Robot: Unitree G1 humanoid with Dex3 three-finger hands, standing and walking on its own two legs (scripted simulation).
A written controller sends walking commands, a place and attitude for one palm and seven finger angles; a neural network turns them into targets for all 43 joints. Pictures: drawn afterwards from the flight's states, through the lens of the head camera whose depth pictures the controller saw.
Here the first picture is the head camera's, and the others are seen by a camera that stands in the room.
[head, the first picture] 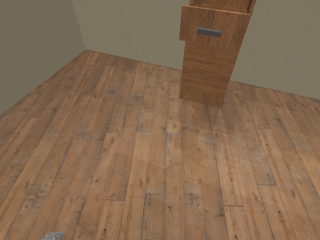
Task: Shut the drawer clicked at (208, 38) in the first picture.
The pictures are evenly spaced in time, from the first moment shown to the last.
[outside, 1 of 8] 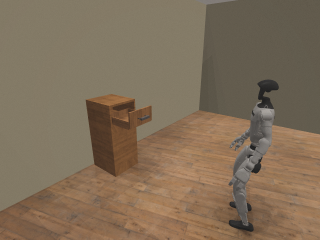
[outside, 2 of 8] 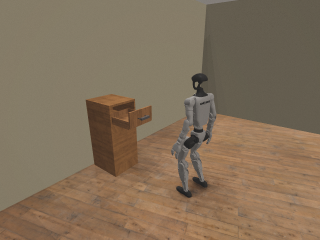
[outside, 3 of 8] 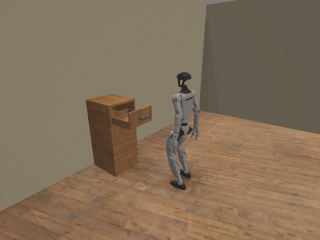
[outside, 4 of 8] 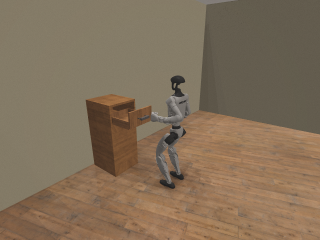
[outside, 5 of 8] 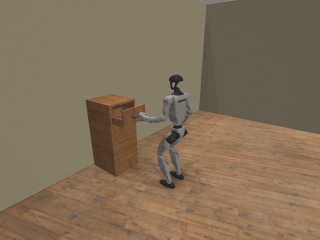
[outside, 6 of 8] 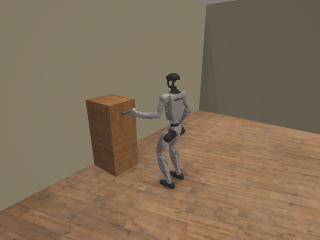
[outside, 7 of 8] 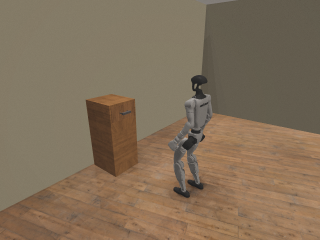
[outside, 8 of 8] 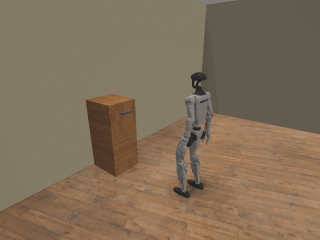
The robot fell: no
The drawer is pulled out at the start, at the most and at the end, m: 0.29 0.29 0.00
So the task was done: yes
